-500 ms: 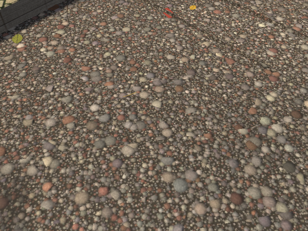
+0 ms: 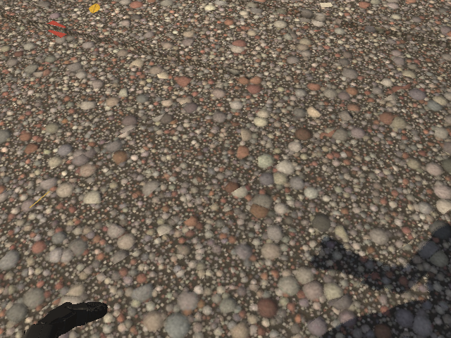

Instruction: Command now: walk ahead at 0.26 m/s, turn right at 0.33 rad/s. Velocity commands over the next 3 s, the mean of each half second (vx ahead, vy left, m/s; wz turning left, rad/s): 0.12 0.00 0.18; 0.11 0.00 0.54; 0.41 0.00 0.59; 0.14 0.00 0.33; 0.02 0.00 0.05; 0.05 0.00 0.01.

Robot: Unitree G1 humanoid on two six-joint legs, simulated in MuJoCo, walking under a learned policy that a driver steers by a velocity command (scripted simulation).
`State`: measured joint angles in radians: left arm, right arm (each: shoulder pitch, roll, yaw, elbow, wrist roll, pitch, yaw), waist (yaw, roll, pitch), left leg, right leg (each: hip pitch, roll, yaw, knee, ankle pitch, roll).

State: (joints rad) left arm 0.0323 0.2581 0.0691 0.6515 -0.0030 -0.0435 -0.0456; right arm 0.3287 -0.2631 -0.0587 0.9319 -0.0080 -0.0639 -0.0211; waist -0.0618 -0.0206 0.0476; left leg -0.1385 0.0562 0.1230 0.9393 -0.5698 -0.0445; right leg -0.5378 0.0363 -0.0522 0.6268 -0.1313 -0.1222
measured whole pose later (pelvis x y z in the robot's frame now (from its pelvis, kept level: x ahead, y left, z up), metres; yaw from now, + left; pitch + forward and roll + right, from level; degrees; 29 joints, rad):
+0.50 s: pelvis +0.11 +0.03 +0.02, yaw +9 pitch +3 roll -2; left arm 0.12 0.25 0.07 0.81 0.00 0.01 0.04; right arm 0.18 -0.27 -0.08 0.80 0.01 0.03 0.00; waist -0.01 0.01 0.02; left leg -0.43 0.07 0.01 0.79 -0.36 -0.04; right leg -0.23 -0.01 -0.20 0.45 -0.26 -0.04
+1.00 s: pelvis +0.16 +0.07 +0.03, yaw +27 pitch +3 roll -1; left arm 0.07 0.28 0.08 0.76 -0.01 -0.06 -0.02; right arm 0.24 -0.29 -0.08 0.69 0.02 0.00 -0.02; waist -0.03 -0.01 -0.02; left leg -0.23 -0.09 -0.20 0.49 -0.30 0.05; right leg -0.38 0.03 0.07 0.59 -0.27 0.02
